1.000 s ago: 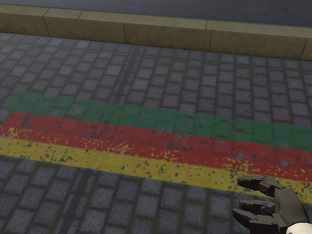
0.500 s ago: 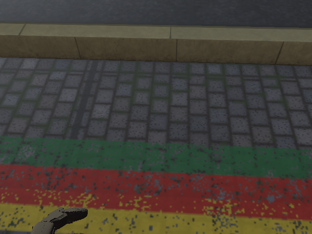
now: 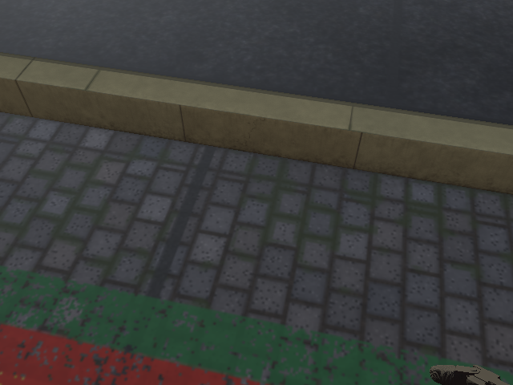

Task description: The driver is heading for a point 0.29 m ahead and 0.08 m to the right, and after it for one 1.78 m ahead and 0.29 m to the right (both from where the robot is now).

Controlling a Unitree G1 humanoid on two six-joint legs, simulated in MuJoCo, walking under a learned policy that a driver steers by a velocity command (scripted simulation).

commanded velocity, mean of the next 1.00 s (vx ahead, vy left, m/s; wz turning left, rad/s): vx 0.19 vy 0.00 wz -0.33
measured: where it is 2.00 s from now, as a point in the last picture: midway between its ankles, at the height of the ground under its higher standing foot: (323, 353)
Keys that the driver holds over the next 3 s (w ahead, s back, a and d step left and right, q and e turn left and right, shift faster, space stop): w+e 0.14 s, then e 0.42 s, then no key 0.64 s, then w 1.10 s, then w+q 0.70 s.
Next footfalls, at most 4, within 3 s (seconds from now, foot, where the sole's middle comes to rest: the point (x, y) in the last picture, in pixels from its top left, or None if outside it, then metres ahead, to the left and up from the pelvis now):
0.02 left None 0.16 0.12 -0.77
0.50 right None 0.35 -0.13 -0.77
0.92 left None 0.37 0.11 -0.77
1.88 left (306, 291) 0.74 -0.05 -0.77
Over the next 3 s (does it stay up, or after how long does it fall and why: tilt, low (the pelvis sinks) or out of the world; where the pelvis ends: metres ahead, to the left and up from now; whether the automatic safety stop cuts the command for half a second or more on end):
stays up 1.09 -0.23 0.00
